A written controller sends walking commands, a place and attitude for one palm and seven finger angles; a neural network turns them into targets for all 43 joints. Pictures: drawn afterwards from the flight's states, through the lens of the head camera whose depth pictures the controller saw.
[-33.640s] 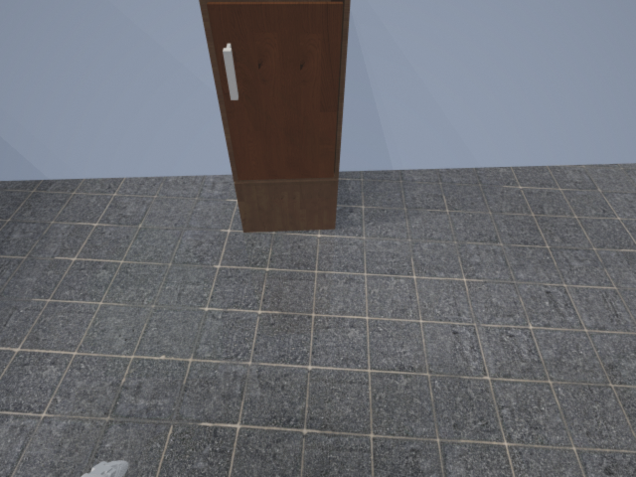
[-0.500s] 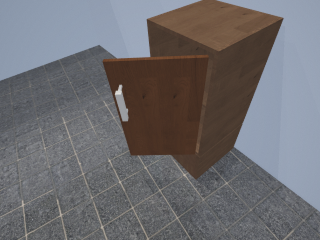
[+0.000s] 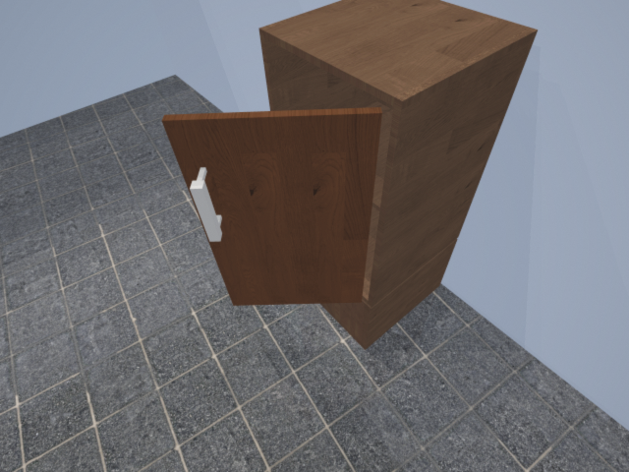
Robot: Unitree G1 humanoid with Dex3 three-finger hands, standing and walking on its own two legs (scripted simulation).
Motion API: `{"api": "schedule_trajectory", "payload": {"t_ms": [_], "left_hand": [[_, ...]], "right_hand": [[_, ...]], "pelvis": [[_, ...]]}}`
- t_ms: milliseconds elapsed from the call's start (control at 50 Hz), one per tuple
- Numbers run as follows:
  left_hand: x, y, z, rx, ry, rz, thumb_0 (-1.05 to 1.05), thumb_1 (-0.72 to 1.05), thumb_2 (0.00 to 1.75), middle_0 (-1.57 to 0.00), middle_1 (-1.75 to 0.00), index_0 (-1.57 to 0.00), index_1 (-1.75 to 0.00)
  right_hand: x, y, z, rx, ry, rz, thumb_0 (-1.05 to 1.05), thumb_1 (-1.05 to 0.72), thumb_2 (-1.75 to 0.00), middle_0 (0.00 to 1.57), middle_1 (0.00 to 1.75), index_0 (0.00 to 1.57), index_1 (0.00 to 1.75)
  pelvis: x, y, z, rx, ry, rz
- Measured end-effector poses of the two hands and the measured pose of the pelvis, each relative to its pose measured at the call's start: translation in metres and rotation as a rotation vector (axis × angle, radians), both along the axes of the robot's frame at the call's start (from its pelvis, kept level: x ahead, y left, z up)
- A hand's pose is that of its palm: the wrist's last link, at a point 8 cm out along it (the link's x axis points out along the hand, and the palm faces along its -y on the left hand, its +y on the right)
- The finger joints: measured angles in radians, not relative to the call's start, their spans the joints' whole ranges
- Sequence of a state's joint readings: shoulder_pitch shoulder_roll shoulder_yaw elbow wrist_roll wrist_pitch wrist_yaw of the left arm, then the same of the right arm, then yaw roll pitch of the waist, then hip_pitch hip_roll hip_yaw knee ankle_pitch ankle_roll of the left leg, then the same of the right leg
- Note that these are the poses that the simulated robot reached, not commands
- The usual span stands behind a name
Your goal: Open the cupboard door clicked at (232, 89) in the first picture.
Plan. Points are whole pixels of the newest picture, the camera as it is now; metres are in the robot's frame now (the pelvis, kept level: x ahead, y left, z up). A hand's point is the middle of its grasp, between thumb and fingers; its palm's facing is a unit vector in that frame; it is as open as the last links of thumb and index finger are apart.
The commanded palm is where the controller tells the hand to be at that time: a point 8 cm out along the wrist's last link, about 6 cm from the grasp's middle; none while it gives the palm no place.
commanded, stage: look again from close up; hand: left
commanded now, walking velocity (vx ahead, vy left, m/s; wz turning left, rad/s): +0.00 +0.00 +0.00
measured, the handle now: (209, 205) +0.58 +0.23 -0.03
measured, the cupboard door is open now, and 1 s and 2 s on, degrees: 51 51 51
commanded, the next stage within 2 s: raise the hand with hooked fingers in 0.10 s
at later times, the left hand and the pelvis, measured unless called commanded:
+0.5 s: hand (187, 422) +0.19 +0.17 -0.02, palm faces +0.07 -1.00 -0.03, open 7.9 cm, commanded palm +0.12 +0.24 -0.06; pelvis -0.03 -0.02 -0.06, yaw +2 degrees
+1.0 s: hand (157, 431) +0.18 +0.22 -0.06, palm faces +0.02 -1.00 -0.06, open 10.8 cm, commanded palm +0.15 +0.28 -0.05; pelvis -0.05 +0.01 -0.09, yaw +3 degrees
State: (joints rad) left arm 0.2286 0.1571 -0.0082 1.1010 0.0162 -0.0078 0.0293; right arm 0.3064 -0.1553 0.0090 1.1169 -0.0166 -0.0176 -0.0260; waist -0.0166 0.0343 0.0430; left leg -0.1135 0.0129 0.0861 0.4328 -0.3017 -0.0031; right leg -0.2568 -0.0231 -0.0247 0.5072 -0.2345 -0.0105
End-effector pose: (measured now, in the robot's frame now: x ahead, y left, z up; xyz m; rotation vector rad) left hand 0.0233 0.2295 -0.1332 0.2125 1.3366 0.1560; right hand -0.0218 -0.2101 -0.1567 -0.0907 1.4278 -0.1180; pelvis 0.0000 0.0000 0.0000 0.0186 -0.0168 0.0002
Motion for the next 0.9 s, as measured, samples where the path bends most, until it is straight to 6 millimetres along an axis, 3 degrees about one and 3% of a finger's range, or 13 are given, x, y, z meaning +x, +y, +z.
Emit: {"api": "schedule_trajectory", "payload": {"t_ms": [220,240,360,400,440,480,520,600,660,720,820,900], "left_hand": [[0.0,-0.013,-0.002,-0.002,0.0,0.021,0.01,0.94,0.9,-0.2,-0.3,-0.2,-0.3],[0.008,-0.012,0.002,-0.013,-0.058,0.074,0.01,0.93,0.9,-0.2,-0.3,-0.21,-0.3],[0.111,-0.006,0.093,-0.012,-0.827,0.128,0.02,0.88,0.88,-0.2,-0.33,-0.21,-0.33],[0.134,-0.004,0.112,-0.045,-1.039,0.086,0.01,0.85,0.86,-0.2,-0.35,-0.21,-0.34],[0.143,-0.004,0.122,-0.083,-1.219,0.015,0.01,0.81,0.85,-0.2,-0.37,-0.21,-0.37],[0.142,-0.006,0.122,-0.117,-1.351,-0.084,0.01,0.77,0.83,-0.2,-0.39,-0.21,-0.39],[0.133,-0.006,0.109,-0.154,-1.395,-0.157,0.0,0.73,0.82,-0.21,-0.42,-0.21,-0.42],[0.109,0.001,0.069,-0.217,-1.297,-0.124,0.0,0.64,0.78,-0.22,-0.48,-0.23,-0.47],[0.094,0.01,0.055,-0.189,-1.236,-0.065,0.01,0.57,0.75,-0.22,-0.52,-0.23,-0.52],[0.091,0.018,0.063,-0.138,-1.261,-0.076,0.01,0.5,0.72,-0.23,-0.57,-0.23,-0.56],[0.112,0.024,0.078,-0.137,-1.316,-0.158,0.01,0.38,0.67,-0.23,-0.64,-0.24,-0.64],[0.129,0.031,0.08,-0.171,-1.26,-0.186,0.01,0.29,0.63,-0.24,-0.7,-0.25,-0.7]], "right_hand": [[0.016,-0.016,0.002,-0.014,-0.014,0.012,0.0,-0.91,-0.9,0.19,0.3,0.2,0.3],[0.022,-0.019,0.004,-0.021,-0.048,0.009,0.0,-0.91,-0.9,0.2,0.3,0.2,0.3],[0.099,-0.045,0.028,-0.12,-0.494,0.052,0.01,-0.9,-0.9,0.2,0.3,0.2,0.3],[0.131,-0.053,0.039,-0.139,-0.635,0.084,0.01,-0.9,-0.9,0.2,0.3,0.2,0.3],[0.161,-0.06,0.049,-0.155,-0.767,0.124,0.01,-0.9,-0.9,0.2,0.3,0.2,0.3],[0.188,-0.064,0.057,-0.171,-0.88,0.171,0.01,-0.9,-0.9,0.2,0.3,0.2,0.3],[0.21,-0.065,0.061,-0.185,-0.963,0.213,0.01,-0.9,-0.9,0.19,0.3,0.2,0.3],[0.238,-0.054,0.061,-0.195,-1.051,0.264,0.01,-0.91,-0.9,0.19,0.3,0.2,0.3],[0.242,-0.037,0.05,-0.174,-1.051,0.291,0.01,-0.91,-0.9,0.19,0.3,0.2,0.3],[0.232,-0.016,0.031,-0.132,-0.99,0.313,0.01,-0.9,-0.9,0.19,0.3,0.2,0.3],[0.192,0.012,-0.009,-0.049,-0.831,0.295,0.01,-0.9,-0.9,0.2,0.3,0.21,0.3],[0.153,0.019,-0.026,-0.02,-0.716,0.231,0.01,-0.9,-0.9,0.2,0.3,0.21,0.3]], "pelvis": [[0.005,-0.013,0.0,-0.008,0.005,0.009],[0.004,-0.013,-0.001,-0.011,0.008,0.009],[-0.005,-0.013,-0.01,-0.003,0.057,0.054],[-0.011,-0.014,-0.019,0.002,0.1,0.052],[-0.017,-0.016,-0.032,0.008,0.143,0.044],[-0.023,-0.017,-0.048,0.012,0.182,0.041],[-0.028,-0.018,-0.065,0.014,0.211,0.04],[-0.036,-0.016,-0.09,0.002,0.244,0.05],[-0.039,-0.014,-0.1,-0.019,0.253,0.06],[-0.042,-0.012,-0.105,-0.04,0.258,0.069],[-0.049,-0.006,-0.107,-0.064,0.268,0.078],[-0.052,0.0,-0.102,-0.063,0.275,0.071]]}}
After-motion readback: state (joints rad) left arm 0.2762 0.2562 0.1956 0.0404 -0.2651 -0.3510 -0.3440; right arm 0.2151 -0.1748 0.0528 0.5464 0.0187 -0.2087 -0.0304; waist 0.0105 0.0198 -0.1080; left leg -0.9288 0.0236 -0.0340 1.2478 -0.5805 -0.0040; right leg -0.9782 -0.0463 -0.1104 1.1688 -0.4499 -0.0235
